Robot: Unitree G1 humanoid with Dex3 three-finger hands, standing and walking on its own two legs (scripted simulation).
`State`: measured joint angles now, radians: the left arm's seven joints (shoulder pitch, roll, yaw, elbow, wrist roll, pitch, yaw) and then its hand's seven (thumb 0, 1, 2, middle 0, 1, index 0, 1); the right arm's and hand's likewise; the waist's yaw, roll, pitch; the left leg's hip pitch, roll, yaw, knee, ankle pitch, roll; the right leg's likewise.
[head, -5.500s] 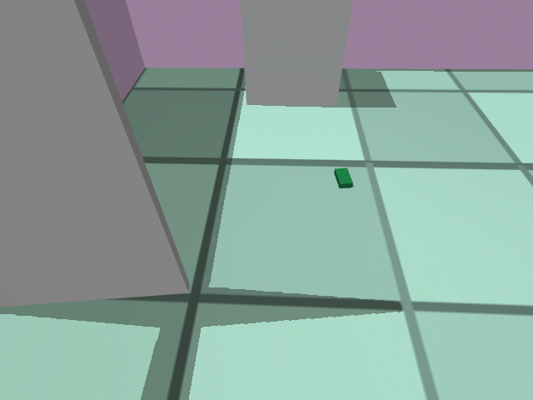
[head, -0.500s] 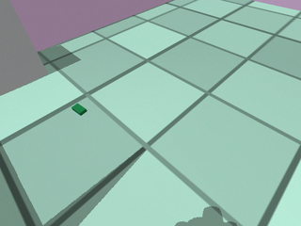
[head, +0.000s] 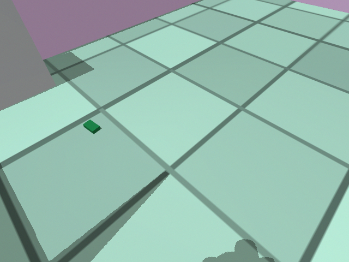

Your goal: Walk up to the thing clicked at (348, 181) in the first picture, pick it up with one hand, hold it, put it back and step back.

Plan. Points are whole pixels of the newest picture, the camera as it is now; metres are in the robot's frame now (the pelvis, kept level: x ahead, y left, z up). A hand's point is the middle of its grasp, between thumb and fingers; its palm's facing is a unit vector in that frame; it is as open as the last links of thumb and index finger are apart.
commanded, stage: stand
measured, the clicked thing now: (91, 126) +1.24 +0.70 -0.77
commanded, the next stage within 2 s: walk up in 0.38 s
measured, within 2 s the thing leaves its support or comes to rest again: neither
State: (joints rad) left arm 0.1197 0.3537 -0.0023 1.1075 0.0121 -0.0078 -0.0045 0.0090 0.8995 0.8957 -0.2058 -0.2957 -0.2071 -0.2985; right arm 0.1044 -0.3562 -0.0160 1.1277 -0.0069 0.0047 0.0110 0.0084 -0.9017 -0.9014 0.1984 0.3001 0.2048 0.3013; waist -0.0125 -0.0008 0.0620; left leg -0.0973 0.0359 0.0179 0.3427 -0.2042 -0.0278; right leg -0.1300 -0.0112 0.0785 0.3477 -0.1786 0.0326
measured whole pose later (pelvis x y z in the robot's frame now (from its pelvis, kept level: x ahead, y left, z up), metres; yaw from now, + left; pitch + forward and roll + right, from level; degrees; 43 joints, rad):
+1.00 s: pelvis +0.19 -0.05 -0.01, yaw +1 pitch -2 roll -3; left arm 0.33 0.40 0.08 0.97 0.02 -0.09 -0.05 0.01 0.90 0.90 -0.21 -0.30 -0.21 -0.30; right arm 0.22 -0.42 -0.07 0.97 -0.03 -0.01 0.11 0.01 -0.90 -0.90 0.20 0.30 0.20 0.30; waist 0.03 0.06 0.06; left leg -0.53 0.08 -0.06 0.69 -0.14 -0.01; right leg 0.08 0.04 -0.13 0.29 -0.33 -0.02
